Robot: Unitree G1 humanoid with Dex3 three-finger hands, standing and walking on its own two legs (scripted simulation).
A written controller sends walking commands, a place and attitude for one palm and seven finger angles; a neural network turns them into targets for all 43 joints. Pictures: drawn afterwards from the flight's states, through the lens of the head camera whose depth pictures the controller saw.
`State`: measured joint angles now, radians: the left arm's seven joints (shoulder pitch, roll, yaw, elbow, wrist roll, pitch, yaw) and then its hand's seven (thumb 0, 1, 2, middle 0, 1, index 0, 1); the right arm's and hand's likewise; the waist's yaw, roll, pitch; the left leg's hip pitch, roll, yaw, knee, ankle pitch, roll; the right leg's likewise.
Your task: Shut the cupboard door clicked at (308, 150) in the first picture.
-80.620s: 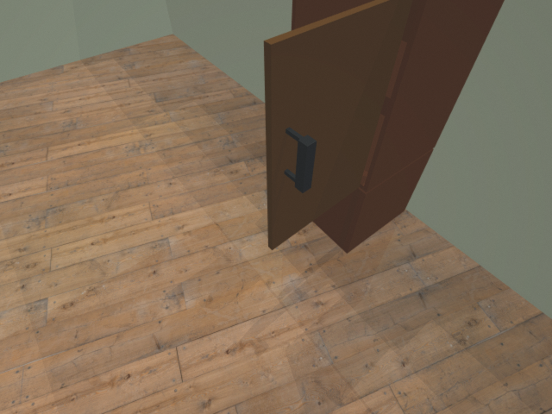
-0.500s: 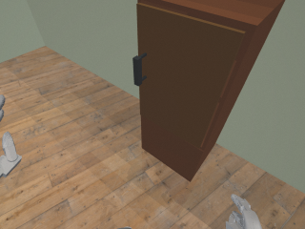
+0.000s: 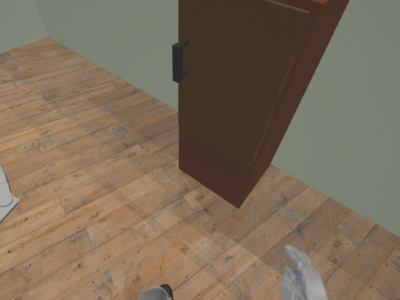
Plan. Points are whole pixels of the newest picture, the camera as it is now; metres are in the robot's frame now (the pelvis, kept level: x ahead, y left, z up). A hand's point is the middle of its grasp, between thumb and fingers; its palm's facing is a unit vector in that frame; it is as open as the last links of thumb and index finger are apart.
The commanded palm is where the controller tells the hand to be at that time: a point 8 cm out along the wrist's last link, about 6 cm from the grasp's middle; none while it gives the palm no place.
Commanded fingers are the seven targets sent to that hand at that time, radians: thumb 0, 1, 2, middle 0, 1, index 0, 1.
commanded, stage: stop stepping back and stand still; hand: left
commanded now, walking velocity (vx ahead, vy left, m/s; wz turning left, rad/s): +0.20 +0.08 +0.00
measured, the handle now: (181, 61) +0.85 +0.14 +0.02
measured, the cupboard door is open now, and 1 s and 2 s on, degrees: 2 2 2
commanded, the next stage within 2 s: let the arm hang, fingers relaxed in 1.90 s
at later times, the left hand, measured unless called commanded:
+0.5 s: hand out of the picture +0.18 +0.30 +0.17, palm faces +0.40 -0.84 -0.36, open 7.4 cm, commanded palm +0.10 +0.34 +0.20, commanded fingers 0.00 0.90 0.90 -0.20 -0.30 -0.20 -0.30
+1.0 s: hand out of the picture +0.22 +0.30 +0.18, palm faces +0.31 -0.88 -0.37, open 7.4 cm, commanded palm +0.14 +0.36 +0.20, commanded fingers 0.00 0.90 0.90 -0.20 -0.30 -0.20 -0.30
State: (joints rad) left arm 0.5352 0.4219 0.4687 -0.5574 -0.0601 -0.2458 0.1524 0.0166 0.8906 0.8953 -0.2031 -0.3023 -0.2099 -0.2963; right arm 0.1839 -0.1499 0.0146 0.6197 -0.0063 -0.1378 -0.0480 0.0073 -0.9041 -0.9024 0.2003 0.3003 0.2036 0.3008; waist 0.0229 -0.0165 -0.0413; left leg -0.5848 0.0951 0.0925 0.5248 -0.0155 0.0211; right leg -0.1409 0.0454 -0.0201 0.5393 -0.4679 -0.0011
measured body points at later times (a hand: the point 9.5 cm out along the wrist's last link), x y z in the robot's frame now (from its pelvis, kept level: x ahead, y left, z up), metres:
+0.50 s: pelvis -0.05 +0.04 +0.02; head -0.04 +0.08 +0.46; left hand +0.15 +0.34 +0.19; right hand +0.07 -0.21 -0.06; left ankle +0.09 +0.11 -0.71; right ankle -0.11 -0.07 -0.69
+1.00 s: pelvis -0.03 +0.07 +0.02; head +0.00 +0.10 +0.46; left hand +0.19 +0.35 +0.20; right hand +0.12 -0.17 -0.05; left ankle +0.02 +0.19 -0.72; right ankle -0.10 -0.02 -0.71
